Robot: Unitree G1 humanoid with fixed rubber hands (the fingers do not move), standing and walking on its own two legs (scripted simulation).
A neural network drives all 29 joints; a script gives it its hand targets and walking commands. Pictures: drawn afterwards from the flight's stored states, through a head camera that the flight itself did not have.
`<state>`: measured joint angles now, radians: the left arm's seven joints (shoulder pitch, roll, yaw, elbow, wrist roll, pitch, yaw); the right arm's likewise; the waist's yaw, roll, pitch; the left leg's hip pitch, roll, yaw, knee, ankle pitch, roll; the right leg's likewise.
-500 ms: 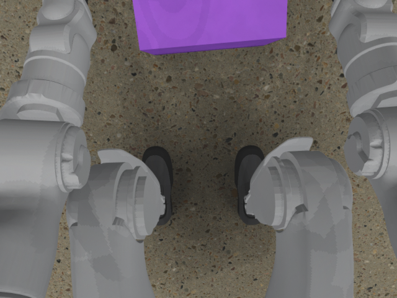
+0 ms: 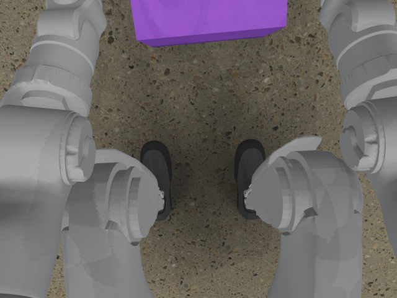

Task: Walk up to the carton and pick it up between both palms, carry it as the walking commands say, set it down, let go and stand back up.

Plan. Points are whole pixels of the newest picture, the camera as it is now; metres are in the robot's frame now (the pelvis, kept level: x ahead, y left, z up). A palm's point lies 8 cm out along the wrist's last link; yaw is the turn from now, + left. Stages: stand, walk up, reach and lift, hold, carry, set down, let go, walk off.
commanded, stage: reach and lift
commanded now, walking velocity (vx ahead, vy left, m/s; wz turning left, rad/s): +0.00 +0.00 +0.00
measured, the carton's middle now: out of the picture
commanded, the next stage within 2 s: none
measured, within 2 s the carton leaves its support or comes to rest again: leaves its support in 1.02 s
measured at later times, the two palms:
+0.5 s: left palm out of the picture +0.55 +0.14 -0.19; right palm out of the picture +0.54 -0.19 -0.19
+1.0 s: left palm out of the picture +0.55 +0.14 -0.18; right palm out of the picture +0.54 -0.19 -0.19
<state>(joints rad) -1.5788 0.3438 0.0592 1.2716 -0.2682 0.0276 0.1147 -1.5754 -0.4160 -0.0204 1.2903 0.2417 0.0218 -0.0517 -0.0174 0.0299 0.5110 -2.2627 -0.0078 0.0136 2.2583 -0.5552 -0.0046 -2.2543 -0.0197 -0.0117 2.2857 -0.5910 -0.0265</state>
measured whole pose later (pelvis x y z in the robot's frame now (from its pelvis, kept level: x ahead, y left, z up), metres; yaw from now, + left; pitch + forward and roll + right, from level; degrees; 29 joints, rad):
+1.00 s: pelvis +0.01 +0.00 +0.00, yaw +0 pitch +31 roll +1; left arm -1.50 0.31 0.15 1.19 -0.20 0.12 0.10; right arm -1.49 -0.37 -0.05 1.16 0.17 0.15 -0.03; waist -0.02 0.05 0.48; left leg -2.24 -0.05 -0.01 2.30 -0.61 -0.03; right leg -2.23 0.01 -0.01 2.32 -0.64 -0.02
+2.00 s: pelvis +0.01 +0.01 +0.06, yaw -1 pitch +43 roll +1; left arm -1.26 0.11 0.39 0.84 0.05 0.25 0.19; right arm -1.30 -0.23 -0.25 0.92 -0.04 0.28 -0.11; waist 0.00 0.03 0.06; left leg -2.25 -0.11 -0.03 2.05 -0.55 -0.06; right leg -2.26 0.09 0.05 2.06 -0.55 0.04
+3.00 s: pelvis +0.02 +0.01 +0.16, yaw -2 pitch +43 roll +1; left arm -1.01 -0.03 0.46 0.71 0.17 0.31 0.22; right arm -1.04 -0.06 -0.38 0.78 -0.19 0.35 -0.13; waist 0.00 0.02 -0.18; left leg -1.95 -0.13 -0.08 1.70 -0.50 -0.05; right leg -1.96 0.10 0.07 1.71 -0.50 0.04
